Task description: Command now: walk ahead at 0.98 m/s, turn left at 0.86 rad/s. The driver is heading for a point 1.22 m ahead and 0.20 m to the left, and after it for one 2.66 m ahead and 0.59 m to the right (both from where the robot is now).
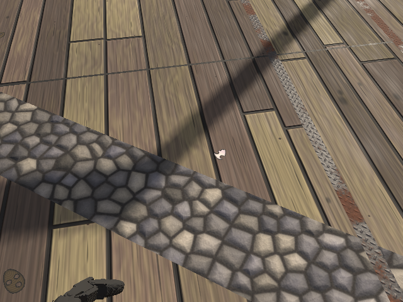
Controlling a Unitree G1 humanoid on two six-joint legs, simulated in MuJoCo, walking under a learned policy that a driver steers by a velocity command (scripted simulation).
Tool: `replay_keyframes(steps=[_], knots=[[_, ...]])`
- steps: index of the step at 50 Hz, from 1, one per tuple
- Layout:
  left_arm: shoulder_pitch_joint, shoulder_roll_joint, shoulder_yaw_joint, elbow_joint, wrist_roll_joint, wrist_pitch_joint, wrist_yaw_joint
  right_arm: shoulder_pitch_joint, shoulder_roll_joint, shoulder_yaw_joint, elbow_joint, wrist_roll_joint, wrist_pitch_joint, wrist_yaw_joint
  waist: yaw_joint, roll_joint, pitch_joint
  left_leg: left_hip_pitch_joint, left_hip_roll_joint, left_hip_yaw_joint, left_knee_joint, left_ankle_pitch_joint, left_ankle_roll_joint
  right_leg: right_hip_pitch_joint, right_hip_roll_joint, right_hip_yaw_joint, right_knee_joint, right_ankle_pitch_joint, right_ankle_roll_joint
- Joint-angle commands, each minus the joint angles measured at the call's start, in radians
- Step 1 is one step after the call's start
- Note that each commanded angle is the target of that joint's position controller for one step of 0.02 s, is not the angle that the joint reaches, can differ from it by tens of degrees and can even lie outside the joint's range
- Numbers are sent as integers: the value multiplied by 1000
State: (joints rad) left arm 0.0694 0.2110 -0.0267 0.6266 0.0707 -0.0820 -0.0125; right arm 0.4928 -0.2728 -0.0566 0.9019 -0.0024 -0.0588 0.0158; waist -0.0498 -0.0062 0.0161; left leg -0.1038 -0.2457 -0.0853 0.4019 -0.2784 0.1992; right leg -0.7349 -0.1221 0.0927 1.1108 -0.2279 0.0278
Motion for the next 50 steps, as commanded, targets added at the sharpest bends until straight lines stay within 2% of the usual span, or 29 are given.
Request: replay_keyframes(steps=[1,5,7,8,9,10,11,12,13,14,15,17,19,23,25,29,30,31,32,33,34,35,36,38,40,42,46,48,50], knots=[[-114,93,16,-99,-14,8,-12,-65,-138,-31,-96,11,-39,-4,22,-16,139,-330,215,-292,-273,326,71,165,40,-103,-244,239,23],[-204,79,3,-129,-25,-5,-11,66,-161,-44,-57,18,-16,-14,-70,28,57,-53,204,-278,-89,886,-39,196,166,-151,-478,354,-17],[-147,103,10,-125,-32,-15,6,50,-169,-48,-60,15,-7,-29,-41,79,-15,-39,176,-308,62,1017,-115,413,231,-120,-610,357,-36],[-61,151,28,-107,-40,-19,21,11,-194,-56,-72,12,-11,-34,13,101,-68,-58,173,-341,188,1005,-147,559,229,-76,-642,376,-36],[112,204,49,-59,-44,-26,35,-81,-226,-65,-100,17,-17,-32,125,84,-132,-105,148,-345,393,916,-169,734,180,-30,-717,465,-46],[302,261,71,1,-28,-34,45,-132,-175,-55,-134,31,-24,-30,198,36,-232,-209,115,-266,641,504,-182,965,22,52,-677,614,-71],[400,294,76,12,-1,-34,43,-53,-42,-27,-167,43,-16,-44,148,-159,-352,-435,40,-120,989,-447,-171,1218,-322,228,-421,1322,-123],[380,253,82,-2,-9,-21,25,30,-127,-32,-197,81,0,-60,119,-217,-585,-556,96,-87,1180,-403,-190,1329,-484,430,-435,1305,-270],[255,189,80,-44,-29,-11,32,-44,-178,-41,-185,31,15,-56,118,-116,-544,-538,167,-50,1109,-223,-184,1154,-373,368,-548,990,-262],[195,107,57,-38,-30,-8,35,-115,-177,-46,-192,7,32,-40,103,-83,-390,-575,191,-26,1048,-162,-194,1019,-281,253,-605,789,-236],[181,85,48,-22,-25,-4,36,-135,-151,-44,-198,-8,47,-23,81,-58,-290,-593,215,-11,1021,-153,-207,908,-239,185,-651,696,-227],[197,113,56,15,-44,-2,41,-152,-95,-35,-219,-32,87,6,49,-81,-140,-544,254,14,958,-154,-218,671,-220,77,-741,659,-227],[165,142,68,30,-55,-8,34,-185,-63,-26,-263,-37,107,18,10,-99,-89,-527,280,28,879,-114,-213,553,-230,1,-796,667,-229],[73,170,82,36,-51,-5,29,-237,-62,-14,-313,-29,118,35,-39,-124,-83,-381,318,69,598,149,-178,432,-189,-205,-802,535,-167],[90,188,90,45,-50,-1,22,-280,-59,-7,-320,-23,113,41,-17,-134,-72,-262,277,120,444,206,-164,387,-146,-276,-769,471,-131],[184,244,114,64,-65,33,14,-349,-90,-15,-350,-32,95,40,35,-125,-44,-224,230,151,246,81,-136,495,-186,-272,-643,427,-103],[207,244,116,71,-67,49,15,-302,-94,-19,-334,-43,80,36,17,-81,-65,-150,211,144,154,109,-121,501,-160,-292,-528,382,-84],[293,225,113,86,-53,63,15,-224,-137,-29,-307,-55,57,23,2,52,-116,-19,250,62,73,310,-103,452,-102,-318,-333,246,-45],[386,138,91,51,-26,81,10,-217,-239,-42,-333,-48,43,8,66,303,-159,112,576,-298,114,874,-29,248,-3,-331,-52,-470,6],[354,179,92,35,-42,113,22,-168,-280,-62,-349,2,56,-4,-19,291,-304,138,666,-447,33,856,137,170,88,-198,103,-509,20],[270,196,94,27,-50,126,26,-176,-238,-50,-338,6,67,-12,-26,191,-266,104,612,-378,1,701,130,149,61,-127,138,-415,14],[225,165,83,26,-65,127,27,-253,-165,-23,-334,-2,73,-25,3,178,-190,14,563,-273,-27,605,96,168,47,-108,96,-331,4],[224,144,73,47,-65,125,29,-323,-91,6,-329,-9,72,-34,43,142,-151,-52,506,-192,-48,528,46,227,30,-91,14,-273,3],[306,134,69,106,-58,138,21,-382,-22,36,-317,-19,62,-47,85,137,-132,-170,459,-58,-71,535,6,398,66,-111,-87,-229,-4],[285,141,75,102,-69,143,11,-354,-64,23,-292,-30,55,-48,72,122,-112,-162,468,-35,-64,506,10,413,99,-115,-164,-250,-19],[261,137,78,88,-69,143,3,-326,-98,8,-277,-27,60,-48,57,114,-113,-130,496,-44,-61,414,25,394,106,-124,-196,-245,-34],[228,123,82,57,-64,145,-8,-330,-92,-2,-270,-31,73,-53,48,130,-95,-149,527,-27,-62,244,30,407,107,-155,-267,-245,-52],[249,113,84,52,-64,143,-15,-346,-102,-10,-267,-27,76,-58,68,123,-96,-171,529,3,-31,213,5,467,115,-177,-367,-217,-71],[313,123,91,66,-57,134,-22,-353,-107,-21,-258,-16,82,-65,106,59,-71,-264,478,88,96,98,-85,580,123,-130,-601,-105,-110]])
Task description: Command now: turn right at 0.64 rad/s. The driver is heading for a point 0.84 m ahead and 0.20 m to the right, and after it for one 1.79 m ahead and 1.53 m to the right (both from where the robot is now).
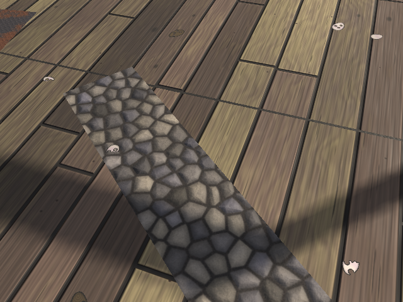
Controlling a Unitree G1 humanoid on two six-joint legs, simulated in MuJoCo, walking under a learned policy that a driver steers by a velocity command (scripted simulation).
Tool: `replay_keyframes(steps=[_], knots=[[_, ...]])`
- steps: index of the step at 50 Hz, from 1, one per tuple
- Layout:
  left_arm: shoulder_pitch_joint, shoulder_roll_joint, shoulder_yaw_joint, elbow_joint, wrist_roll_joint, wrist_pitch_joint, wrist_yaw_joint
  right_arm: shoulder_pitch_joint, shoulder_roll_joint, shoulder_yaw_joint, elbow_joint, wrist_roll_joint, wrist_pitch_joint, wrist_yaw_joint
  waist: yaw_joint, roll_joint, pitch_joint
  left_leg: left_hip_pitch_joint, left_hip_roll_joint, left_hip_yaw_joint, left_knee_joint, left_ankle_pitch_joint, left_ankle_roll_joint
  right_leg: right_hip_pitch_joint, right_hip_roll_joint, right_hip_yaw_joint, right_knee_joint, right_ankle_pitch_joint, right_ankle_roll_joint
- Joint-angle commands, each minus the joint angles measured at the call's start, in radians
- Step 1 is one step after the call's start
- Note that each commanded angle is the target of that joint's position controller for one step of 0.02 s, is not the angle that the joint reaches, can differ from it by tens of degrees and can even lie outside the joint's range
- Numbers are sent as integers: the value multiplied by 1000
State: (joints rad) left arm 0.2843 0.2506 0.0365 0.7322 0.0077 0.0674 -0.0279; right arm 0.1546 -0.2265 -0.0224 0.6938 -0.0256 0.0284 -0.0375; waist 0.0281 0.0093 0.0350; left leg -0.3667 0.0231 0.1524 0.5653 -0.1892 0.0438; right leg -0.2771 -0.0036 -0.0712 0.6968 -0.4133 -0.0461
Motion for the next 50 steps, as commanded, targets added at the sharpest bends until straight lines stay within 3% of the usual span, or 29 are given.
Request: replay_keyframes(steps=[1,2,3,5,7,8,13,14,16,18,20,22,23,24,25,26,27,29,31,36,41,43,44,45,46,47,48,49,50], knots=[[103,162,46,-52,23,-26,-1,24,-115,-52,-52,6,4,-9,16,-174,-36,-146,101,-45,171,-180,-20,137,-175,348,-388,108,-79],[114,307,83,-75,17,-25,7,-43,-90,-41,-119,10,8,-15,29,-322,57,-377,-88,-63,304,-434,-77,98,-378,711,-459,365,-196],[142,304,95,-69,28,-20,27,-88,-83,-34,-127,-7,9,-14,48,-260,54,-349,-58,-187,481,-424,-71,40,-372,707,-486,354,-262],[-1,217,74,-93,8,-8,37,-56,-122,-46,-97,11,0,3,-39,-107,63,-315,-28,-224,510,-203,-67,6,-219,492,-435,257,-194],[-53,185,71,-120,-3,-12,31,-15,-135,-51,-69,-13,-4,16,-45,-104,-18,-290,-44,-207,541,-131,-75,79,-145,424,-380,434,-163],[-30,184,73,-117,-8,-15,28,-7,-129,-49,-64,-15,-3,21,-37,-81,-53,-283,-50,-208,545,-124,-81,114,-138,420,-359,491,-160],[63,215,94,-103,-6,-17,32,-70,-123,-33,-93,1,0,17,23,-120,-73,-326,-63,-235,381,-134,-96,234,-123,518,-323,469,-162],[86,223,98,-103,-3,-17,30,-70,-135,-31,-93,-5,-4,22,39,-122,-111,-301,-66,-239,343,-149,-97,242,-114,562,-362,228,-175],[76,237,102,-117,9,-20,16,-101,-157,-34,-99,-12,-13,36,54,-165,-85,-275,-77,-246,261,-181,-93,197,-109,666,-446,-212,-193],[50,245,105,-126,15,-27,6,-135,-164,-34,-108,-4,-29,42,52,-170,-37,-223,-88,-248,183,-200,-94,130,-98,705,-454,-264,-194],[1,246,105,-139,16,-37,0,-129,-156,-29,-110,8,-48,42,27,-145,-21,-102,-99,-249,90,-208,-86,28,-74,708,-421,-211,-177],[-138,235,101,-176,14,-41,-7,10,-153,-32,-75,33,-63,27,-82,-121,-20,235,-103,-238,-95,-145,-58,-217,-14,666,-376,-171,-118],[-182,204,93,-187,11,-47,-4,124,-182,-44,-46,36,-71,10,-151,-71,-18,465,-71,-225,-203,-74,-45,-387,55,591,-284,-200,-59],[-133,127,74,-184,-5,-60,1,205,-275,-66,-35,24,-80,-7,-158,104,-82,628,140,-414,-283,-268,-16,-512,146,420,-11,-239,-7],[-116,64,45,-213,-6,-75,6,180,-360,-77,-66,-11,-82,-9,-129,190,-115,602,393,-818,-394,-601,61,-618,201,288,249,-175,7],[-169,130,48,-236,8,-80,5,120,-338,-84,-52,-31,-85,-2,-91,115,-59,463,426,-908,-408,-669,121,-661,69,257,365,-16,6],[-198,165,56,-225,20,-82,-4,100,-255,-63,-55,-21,-91,10,-83,47,-14,403,361,-802,-393,-623,115,-654,43,255,401,58,7],[-122,152,53,-176,36,-82,-34,102,-202,-44,-45,-11,-108,25,-55,79,-17,339,230,-577,-402,-448,70,-574,41,235,423,163,23],[-121,141,47,-170,38,-78,-49,159,-201,-43,-11,-9,-124,33,-60,114,4,303,186,-483,-429,-385,75,-564,46,228,442,225,25],[-273,138,33,-204,38,-84,-54,277,-203,-51,47,0,-145,48,-107,99,73,352,198,-369,-483,-246,111,-649,38,211,321,298,38],[-435,94,-3,-256,32,-100,-80,346,-196,-45,113,6,-141,45,-134,122,108,308,209,-270,-539,57,116,-412,-37,13,18,307,5],[-384,96,-5,-245,31,-106,-67,339,-240,-53,135,8,-132,43,-90,138,82,320,217,-240,-442,412,110,-248,11,-14,-65,188,-26],[-291,122,8,-221,31,-111,-48,349,-268,-58,150,10,-128,42,-39,143,15,327,220,-225,-303,732,109,-98,63,-26,-82,121,-40],[-78,154,26,-156,29,-119,-26,328,-289,-62,157,16,-125,41,76,121,-93,262,193,-190,-64,883,97,168,94,-22,-128,152,-55],[129,216,52,-98,47,-128,0,290,-279,-57,139,21,-132,42,187,90,-216,27,141,-173,232,669,82,499,-13,86,-118,122,-66],[235,335,79,-88,79,-139,20,342,-92,-16,79,38,-140,55,156,-218,-417,-304,4,-165,642,-154,62,801,-377,557,-222,-387,-103],[254,326,76,-98,59,-136,20,282,-156,-33,61,48,-140,55,178,-201,-479,-351,-39,-282,791,-248,91,673,-464,884,-438,-573,-100],[143,269,61,-72,59,-133,23,196,-182,-47,46,44,-127,54,112,-139,-261,-430,13,-267,838,-141,94,524,-407,732,-432,-472,-78],[76,198,45,-69,49,-138,20,187,-153,-37,53,32,-123,63,70,-92,-138,-415,62,-246,780,-64,87,376,-371,569,-439,-277,-73]])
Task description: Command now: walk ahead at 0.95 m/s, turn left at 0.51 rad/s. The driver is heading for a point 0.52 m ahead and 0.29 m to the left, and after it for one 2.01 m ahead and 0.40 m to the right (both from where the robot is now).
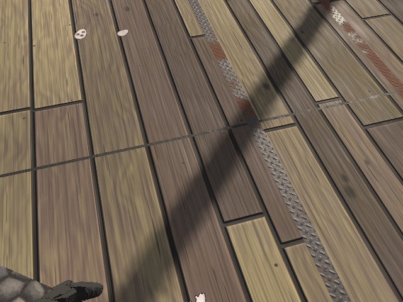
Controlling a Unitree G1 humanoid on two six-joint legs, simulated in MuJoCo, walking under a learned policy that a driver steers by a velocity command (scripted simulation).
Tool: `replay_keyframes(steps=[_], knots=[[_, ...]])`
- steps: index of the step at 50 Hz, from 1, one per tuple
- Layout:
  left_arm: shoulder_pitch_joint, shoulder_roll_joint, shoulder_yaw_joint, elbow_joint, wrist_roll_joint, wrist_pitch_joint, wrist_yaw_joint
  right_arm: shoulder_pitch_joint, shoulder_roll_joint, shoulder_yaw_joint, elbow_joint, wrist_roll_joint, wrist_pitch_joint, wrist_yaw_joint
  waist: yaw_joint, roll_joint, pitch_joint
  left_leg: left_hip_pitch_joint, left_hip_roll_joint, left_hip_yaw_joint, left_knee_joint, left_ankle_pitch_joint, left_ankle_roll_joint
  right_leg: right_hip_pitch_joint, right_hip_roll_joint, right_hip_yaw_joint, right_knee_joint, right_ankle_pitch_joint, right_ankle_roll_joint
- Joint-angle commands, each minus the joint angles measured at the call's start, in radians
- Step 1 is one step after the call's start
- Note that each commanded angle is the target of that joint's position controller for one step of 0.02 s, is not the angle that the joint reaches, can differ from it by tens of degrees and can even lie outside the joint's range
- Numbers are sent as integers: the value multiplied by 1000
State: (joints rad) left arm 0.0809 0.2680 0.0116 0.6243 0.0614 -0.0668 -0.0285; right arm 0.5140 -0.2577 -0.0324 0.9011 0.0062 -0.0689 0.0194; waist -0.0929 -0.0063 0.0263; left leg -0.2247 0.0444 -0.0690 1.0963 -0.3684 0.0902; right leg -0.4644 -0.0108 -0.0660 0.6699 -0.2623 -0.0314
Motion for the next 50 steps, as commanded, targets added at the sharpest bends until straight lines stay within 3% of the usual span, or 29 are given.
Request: replay_keyframes(steps=[1,3,5,9,12,14,16,17,18,19,20,21,22,23,25,27,30,31,33,35,37,39,40,41,42,43,45,47,50], knots=[[235,144,61,45,-8,-9,21,-162,-102,-26,-135,-7,-14,16,150,-83,-72,-512,63,-17,206,136,26,461,-317,443,-442,-289,-71],[226,94,46,71,-27,-22,25,-131,-64,-23,-112,-27,24,30,96,-124,-9,-473,87,-4,195,141,1,347,-277,284,-497,-179,-59],[239,63,41,109,-46,-40,20,-202,-44,-23,-129,-28,49,43,82,-89,63,-549,91,9,199,196,-2,338,-238,141,-539,-28,-34],[259,37,35,153,-38,-63,16,-369,-36,-11,-196,-21,55,59,66,-81,133,-584,66,82,44,380,8,315,-179,-94,-581,287,-13],[286,82,40,184,-40,-65,34,-471,-40,4,-244,-27,49,78,60,-30,162,-513,42,186,-194,443,48,372,-182,-207,-591,592,11],[319,125,45,198,-40,-60,48,-502,-52,6,-251,-23,47,80,61,-27,124,-381,-41,279,-307,459,84,450,-179,-243,-528,985,27],[309,204,65,191,-32,-36,71,-370,-98,-6,-217,-14,52,69,-23,-91,11,-214,-116,306,-328,369,109,549,-212,-237,-312,1379,38],[264,239,76,176,-24,-16,78,-207,-140,-24,-174,-12,54,59,-112,-115,-78,-47,-145,285,-317,297,129,537,-233,-219,-105,1470,31],[205,255,83,153,-16,2,78,10,-194,-53,-110,-14,56,42,-208,-106,-170,180,-154,224,-350,217,164,450,-242,-186,180,1407,12],[181,230,82,151,-17,9,58,103,-235,-83,-70,-10,56,15,-226,-6,-182,360,-133,128,-451,162,200,280,-143,-184,564,833,3],[163,52,34,111,1,-7,38,-4,-291,-98,-73,1,67,-1,-91,246,-67,412,-9,-112,-407,277,236,-93,40,-131,949,-195,23],[219,60,24,-10,-32,-32,33,-62,-372,-112,-126,-29,73,0,-2,270,-268,636,159,-626,-645,73,440,-385,77,87,1096,-248,47],[150,114,20,-17,-19,-61,34,-74,-326,-113,-148,-28,72,-7,-28,72,-219,569,212,-775,-847,-148,402,-443,18,167,999,-165,31],[128,137,21,-8,-23,-70,32,-100,-261,-99,-134,-28,65,-13,23,-49,-74,392,192,-721,-900,-168,346,-411,-28,169,871,-94,29],[121,118,11,1,9,-42,36,-159,-222,-82,-136,-22,32,-20,108,-115,17,120,108,-551,-892,20,299,-273,-84,169,726,-94,57],[140,97,4,8,15,3,30,-188,-180,-61,-133,-13,1,-23,159,-125,68,-71,50,-397,-908,217,273,-173,-130,136,574,-89,92],[49,27,-22,-19,-9,1,13,-164,-162,-51,-99,-9,-31,-12,128,-87,87,-153,-53,-105,-874,900,170,-30,-115,24,236,160,78],[21,7,-29,-18,-19,-3,7,-124,-141,-47,-82,1,-37,-7,89,-59,61,-111,-93,-39,-860,979,112,10,-85,-18,121,291,52],[-20,-2,-29,-9,-40,-5,3,-57,-134,-40,-50,10,-44,-3,29,9,20,27,-78,-8,-876,973,56,27,-35,-58,-25,497,6],[-36,19,-23,7,-45,-8,6,-45,-144,-39,-37,-5,-44,-11,13,48,7,165,-44,19,-866,983,26,16,1,-70,-111,536,-30],[45,70,-3,45,-40,-18,7,-79,-170,-44,-39,-28,-39,-30,58,89,-36,256,4,44,-778,1091,-8,88,56,-40,-139,477,-58],[337,149,33,147,-39,-29,6,-198,-210,-60,-70,-42,-23,-53,212,118,-116,272,13,92,-462,1130,-46,277,93,-1,-160,423,-69],[473,172,48,194,-31,-33,11,-260,-209,-62,-91,-32,-16,-59,292,82,-138,216,-42,144,-165,934,-63,370,51,40,-262,539,-88],[469,229,61,201,-30,-28,14,-182,-98,-42,-126,-40,-15,-54,183,-166,-174,-65,-194,164,208,-17,-83,584,-128,245,-79,1175,-143],[372,288,83,152,-26,-18,8,36,-45,-23,-132,4,-7,-51,59,-309,-389,-348,-257,21,521,-231,-129,844,-354,731,-151,1383,-368],[257,238,93,89,-61,1,6,23,-116,-16,-112,-31,3,-56,76,-91,-441,-349,-171,-45,513,-87,-108,776,-327,741,-240,1121,-381],[211,125,65,91,-77,34,16,-202,-152,-20,-159,-58,16,-44,88,104,-193,-355,-102,-21,356,-22,-108,472,-199,566,-326,722,-304],[276,116,63,131,-74,44,25,-251,-125,-9,-202,-64,58,-39,75,69,-122,-313,-75,-23,213,-8,-118,343,-132,505,-357,709,-229],[271,181,87,123,-63,52,19,-253,-105,3,-214,-63,97,-48,69,15,-126,-287,-67,-21,82,5,-132,260,-74,500,-362,622,-112]])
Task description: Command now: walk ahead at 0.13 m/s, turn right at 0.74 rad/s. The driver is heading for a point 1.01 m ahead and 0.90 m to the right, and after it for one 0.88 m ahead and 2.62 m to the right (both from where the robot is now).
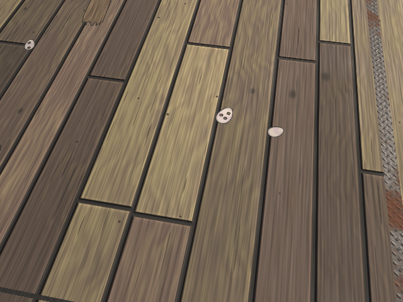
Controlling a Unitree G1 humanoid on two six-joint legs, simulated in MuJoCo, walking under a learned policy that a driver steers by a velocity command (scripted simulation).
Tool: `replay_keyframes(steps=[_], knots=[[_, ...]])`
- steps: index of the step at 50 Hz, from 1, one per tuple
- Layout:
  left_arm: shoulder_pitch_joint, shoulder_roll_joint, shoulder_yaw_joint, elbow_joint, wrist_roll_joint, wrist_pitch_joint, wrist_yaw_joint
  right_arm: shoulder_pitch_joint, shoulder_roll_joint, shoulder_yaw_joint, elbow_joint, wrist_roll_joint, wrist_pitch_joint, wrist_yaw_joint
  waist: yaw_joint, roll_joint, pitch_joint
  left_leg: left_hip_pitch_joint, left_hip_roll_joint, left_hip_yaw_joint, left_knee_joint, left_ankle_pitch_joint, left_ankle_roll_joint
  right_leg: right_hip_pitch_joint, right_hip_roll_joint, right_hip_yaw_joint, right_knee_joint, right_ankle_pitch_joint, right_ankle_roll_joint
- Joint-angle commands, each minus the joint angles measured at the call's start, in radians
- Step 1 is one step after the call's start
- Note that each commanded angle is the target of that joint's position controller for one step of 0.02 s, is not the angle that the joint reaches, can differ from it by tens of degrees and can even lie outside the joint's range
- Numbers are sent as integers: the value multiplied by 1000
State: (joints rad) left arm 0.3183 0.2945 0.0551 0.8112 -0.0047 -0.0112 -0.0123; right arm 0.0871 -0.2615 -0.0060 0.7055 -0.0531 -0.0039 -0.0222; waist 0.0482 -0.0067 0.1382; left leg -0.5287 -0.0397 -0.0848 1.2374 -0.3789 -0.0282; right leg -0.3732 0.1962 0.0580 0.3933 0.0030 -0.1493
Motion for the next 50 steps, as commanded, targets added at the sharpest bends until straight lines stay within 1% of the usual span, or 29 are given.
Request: replay_keyframes(steps=[1,3,5,6,8,10,12,17,19,21,23,24,25,26,27,28,29,30,31,32,33,34,36,38,41,44,47,49,50], knots=[[25,170,51,-72,3,4,6,156,-106,-24,-25,-1,39,-8,-68,-5,-241,7,18,-7,-87,36,-18,156,-265,383,-93,286,41],[11,186,61,-86,-2,22,15,107,-121,-29,-38,4,51,-11,-53,-47,-232,-23,18,-19,-140,82,-25,144,-232,414,-122,66,106],[16,191,69,-93,-7,40,22,57,-133,-34,-46,8,56,-10,-25,-81,-209,-64,17,-37,-191,120,-32,163,-210,464,-161,-164,147],[25,191,72,-91,-8,48,24,35,-139,-36,-47,11,55,-10,-10,-91,-196,-86,17,-47,-216,133,-34,184,-206,489,-174,-246,154],[47,192,77,-85,-6,58,27,-3,-146,-39,-47,15,46,-11,16,-100,-178,-128,16,-68,-259,148,-34,242,-206,532,-177,-314,149],[61,194,82,-79,-4,61,29,-26,-152,-40,-46,18,34,-13,31,-105,-173,-155,10,-85,-292,147,-28,300,-210,565,-161,-295,138],[64,199,86,-77,0,60,30,-41,-160,-40,-44,22,24,-15,36,-111,-172,-165,1,-97,-321,133,-19,342,-213,595,-139,-242,122],[55,221,90,-76,9,59,29,-57,-186,-40,-39,33,7,-16,29,-116,-169,-116,-32,-112,-413,73,1,365,-212,668,-84,-90,71],[43,234,91,-79,13,60,27,-56,-198,-41,-37,39,0,-16,23,-114,-170,-56,-48,-114,-466,58,9,342,-207,694,-63,-26,54],[19,246,92,-85,17,61,23,-49,-208,-41,-34,45,-7,-17,14,-111,-172,36,-65,-112,-538,57,14,298,-195,716,-49,16,50],[-21,251,90,-95,21,61,19,-27,-215,-42,-29,52,-12,-24,-5,-113,-166,167,-78,-109,-654,69,12,229,-169,738,-51,-26,64],[-47,249,88,-100,21,59,15,-8,-220,-43,-26,55,-14,-30,-21,-117,-159,256,-79,-109,-742,87,12,176,-147,745,-53,-89,84],[-56,238,84,-98,19,55,12,-2,-227,-45,-26,55,-18,-39,-31,-91,-153,357,-57,-117,-859,151,15,111,-106,729,-32,-242,117],[-15,209,76,-83,15,46,11,-21,-244,-48,-32,55,-19,-50,-13,-10,-172,476,17,-155,-963,198,29,38,-37,653,29,-501,159],[51,164,64,-77,7,38,16,-4,-285,-56,-58,53,-12,-56,0,80,-251,579,220,-313,-991,82,82,-5,21,493,215,-624,191],[47,168,68,-98,1,38,19,-44,-338,-56,-92,44,-4,-53,-9,170,-263,545,403,-498,-1040,64,178,-116,95,252,482,-657,202],[-17,260,80,-108,34,38,14,-24,-301,-56,-65,33,2,-46,-27,131,-214,448,406,-477,-1027,224,245,-148,14,181,611,-562,214],[-25,260,82,-105,43,45,6,-25,-250,-48,-56,41,7,-41,-17,115,-185,416,361,-349,-985,334,242,-142,-43,153,692,-501,210],[-2,241,78,-86,41,57,-2,-36,-221,-40,-63,44,12,-34,-13,93,-159,378,293,-222,-959,400,220,-136,-54,126,764,-450,206],[17,225,74,-74,33,69,-12,-38,-213,-35,-75,40,19,-34,-9,103,-152,366,254,-152,-952,430,206,-142,-60,96,830,-419,208],[20,219,70,-72,25,78,-22,-28,-203,-30,-80,36,23,-35,-15,117,-142,368,241,-106,-944,492,209,-159,-75,67,869,-407,212],[-2,212,65,-81,17,83,-28,-5,-196,-29,-77,33,23,-33,-24,117,-137,384,233,-70,-937,521,209,-176,-95,47,865,-393,213],[-52,191,54,-97,10,88,-35,47,-197,-35,-66,27,22,-27,-50,133,-125,438,233,-31,-935,524,205,-217,-128,17,811,-375,220],[-89,174,46,-110,11,91,-42,87,-200,-43,-56,26,20,-23,-67,153,-124,485,254,-9,-929,553,207,-236,-159,-10,752,-374,229],[-136,147,36,-134,11,95,-51,123,-201,-56,-46,25,14,-16,-78,166,-138,521,295,27,-921,596,223,-229,-196,-39,670,-382,228],[-179,120,28,-162,10,98,-60,130,-197,-65,-45,22,9,-8,-77,163,-150,507,329,84,-909,602,228,-171,-223,-70,576,-387,209],[-209,97,21,-189,5,102,-65,123,-201,-74,-49,22,4,5,-73,173,-167,460,343,163,-868,629,205,-47,-220,-119,447,-404,179],[-222,94,21,-204,1,105,-63,134,-212,-82,-48,31,4,15,-77,189,-179,457,357,197,-820,651,183,14,-203,-152,357,-416,159],[-226,97,24,-211,4,106,-61,143,-218,-86,-46,38,5,20,-78,194,-182,457,370,208,-787,654,169,39,-196,-159,305,-420,147]])
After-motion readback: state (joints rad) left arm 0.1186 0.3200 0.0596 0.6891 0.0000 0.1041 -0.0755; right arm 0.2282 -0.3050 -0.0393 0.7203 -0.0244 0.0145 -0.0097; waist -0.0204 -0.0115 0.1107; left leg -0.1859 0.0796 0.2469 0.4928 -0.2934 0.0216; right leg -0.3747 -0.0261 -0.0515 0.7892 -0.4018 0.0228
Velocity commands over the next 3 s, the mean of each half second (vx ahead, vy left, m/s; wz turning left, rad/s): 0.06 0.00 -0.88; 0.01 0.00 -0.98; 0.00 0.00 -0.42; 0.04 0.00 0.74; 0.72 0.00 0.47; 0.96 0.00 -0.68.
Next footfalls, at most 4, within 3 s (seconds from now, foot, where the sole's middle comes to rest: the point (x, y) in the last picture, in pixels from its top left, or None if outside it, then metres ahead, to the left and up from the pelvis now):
0.54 left None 0.25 0.11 -0.76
1.06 right None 0.08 -0.02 -0.76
1.54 left None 0.25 0.05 -0.76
1.96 right None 0.13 -0.11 -0.76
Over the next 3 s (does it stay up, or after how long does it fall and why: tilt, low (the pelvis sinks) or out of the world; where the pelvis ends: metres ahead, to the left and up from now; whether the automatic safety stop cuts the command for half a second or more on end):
stays up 0.75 -0.27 -0.03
